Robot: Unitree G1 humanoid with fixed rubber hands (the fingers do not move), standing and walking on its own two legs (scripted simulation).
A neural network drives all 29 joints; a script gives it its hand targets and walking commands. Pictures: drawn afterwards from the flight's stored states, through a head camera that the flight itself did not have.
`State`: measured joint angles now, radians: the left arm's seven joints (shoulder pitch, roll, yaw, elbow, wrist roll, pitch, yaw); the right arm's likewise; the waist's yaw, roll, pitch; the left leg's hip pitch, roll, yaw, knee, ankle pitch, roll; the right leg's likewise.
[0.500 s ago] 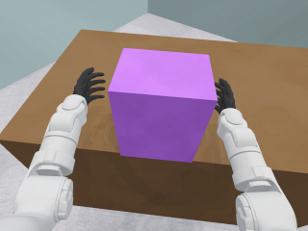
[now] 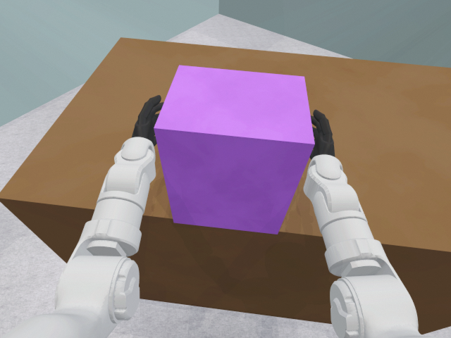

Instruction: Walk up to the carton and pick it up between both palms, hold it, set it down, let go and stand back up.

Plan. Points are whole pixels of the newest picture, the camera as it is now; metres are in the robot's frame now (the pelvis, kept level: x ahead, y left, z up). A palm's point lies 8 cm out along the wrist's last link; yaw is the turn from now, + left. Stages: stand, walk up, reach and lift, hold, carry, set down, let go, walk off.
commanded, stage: reach and lift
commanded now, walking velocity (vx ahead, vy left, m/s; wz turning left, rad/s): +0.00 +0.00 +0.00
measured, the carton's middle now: (232, 157) +0.43 +0.00 +0.08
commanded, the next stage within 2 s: none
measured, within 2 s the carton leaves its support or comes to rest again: leaves its support in 0.60 s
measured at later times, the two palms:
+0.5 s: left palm (144, 143) +0.41 +0.16 +0.13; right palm (320, 155) +0.41 -0.16 +0.12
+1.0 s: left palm (131, 102) +0.41 +0.16 +0.22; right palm (334, 118) +0.41 -0.15 +0.20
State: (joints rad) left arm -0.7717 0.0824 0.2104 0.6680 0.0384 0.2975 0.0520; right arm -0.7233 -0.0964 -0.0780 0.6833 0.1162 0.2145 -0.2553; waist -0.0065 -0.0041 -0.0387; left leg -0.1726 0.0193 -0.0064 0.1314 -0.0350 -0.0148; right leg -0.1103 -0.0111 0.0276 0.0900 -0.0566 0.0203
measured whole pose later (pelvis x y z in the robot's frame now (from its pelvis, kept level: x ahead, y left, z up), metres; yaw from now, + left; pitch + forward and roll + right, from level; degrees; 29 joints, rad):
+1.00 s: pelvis +0.01 +0.00 +0.00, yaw +0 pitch +2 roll +0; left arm -0.82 0.03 0.38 0.35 0.22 0.67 -0.04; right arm -0.85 -0.06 -0.13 0.55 0.09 0.53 -0.24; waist -0.04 0.00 -0.09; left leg -0.04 0.02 0.00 -0.01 0.02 -0.02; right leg 0.01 -0.02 0.02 -0.02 -0.01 0.02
